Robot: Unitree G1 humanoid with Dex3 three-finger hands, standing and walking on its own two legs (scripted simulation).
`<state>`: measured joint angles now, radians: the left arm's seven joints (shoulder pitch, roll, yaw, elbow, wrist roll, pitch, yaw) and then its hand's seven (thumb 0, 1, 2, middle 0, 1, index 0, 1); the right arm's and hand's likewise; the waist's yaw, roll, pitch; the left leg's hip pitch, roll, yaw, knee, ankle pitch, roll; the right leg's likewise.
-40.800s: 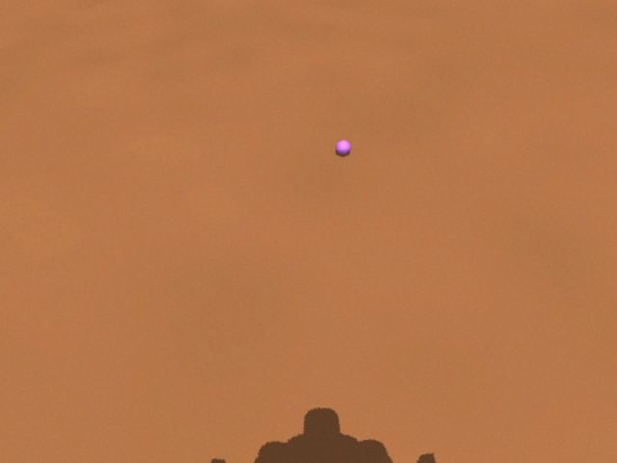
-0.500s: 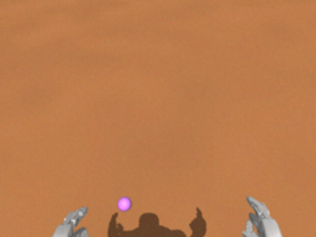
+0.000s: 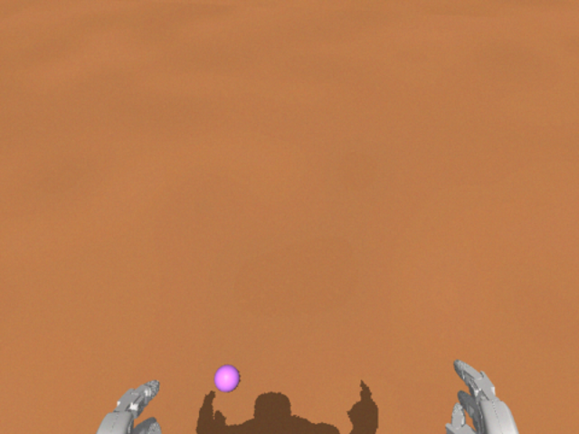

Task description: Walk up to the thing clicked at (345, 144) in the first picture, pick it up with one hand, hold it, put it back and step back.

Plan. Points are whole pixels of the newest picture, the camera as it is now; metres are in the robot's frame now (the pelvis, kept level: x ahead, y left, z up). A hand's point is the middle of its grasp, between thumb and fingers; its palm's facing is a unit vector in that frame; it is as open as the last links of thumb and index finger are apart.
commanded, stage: home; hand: left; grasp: from above
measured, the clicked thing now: (226, 378) +0.45 +0.21 -0.68
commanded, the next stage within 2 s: stand in 0.26 s
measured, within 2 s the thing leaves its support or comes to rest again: neither
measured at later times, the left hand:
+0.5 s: hand out of the picture +0.15 +0.21 -0.09, palm faces +0.00 -0.95 -0.31, open 7.4 cm
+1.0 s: hand out of the picture +0.02 +0.23 -0.10, palm faces +0.04 -0.95 -0.32, open 7.3 cm
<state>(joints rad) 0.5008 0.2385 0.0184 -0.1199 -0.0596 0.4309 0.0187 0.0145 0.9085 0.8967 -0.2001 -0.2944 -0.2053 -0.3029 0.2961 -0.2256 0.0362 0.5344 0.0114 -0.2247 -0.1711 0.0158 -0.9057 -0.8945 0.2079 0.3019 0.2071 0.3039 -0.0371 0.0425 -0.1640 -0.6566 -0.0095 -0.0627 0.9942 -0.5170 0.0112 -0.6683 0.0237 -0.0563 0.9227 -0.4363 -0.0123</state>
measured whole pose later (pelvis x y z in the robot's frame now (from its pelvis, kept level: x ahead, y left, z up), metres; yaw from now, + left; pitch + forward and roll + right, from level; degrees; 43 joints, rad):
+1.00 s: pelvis -0.02 +0.00 +0.06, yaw +0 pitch -4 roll +0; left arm 0.19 0.27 0.04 1.11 0.03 0.02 0.03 0.01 0.91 0.90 -0.20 -0.30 -0.21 -0.30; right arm 0.19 -0.28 -0.03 1.08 -0.04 0.00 -0.02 0.01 -0.91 -0.89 0.21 0.30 0.21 0.30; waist 0.03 0.01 0.06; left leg -0.10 -0.04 -0.03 0.39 -0.22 0.02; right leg -0.15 -0.01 -0.01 0.41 -0.18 0.00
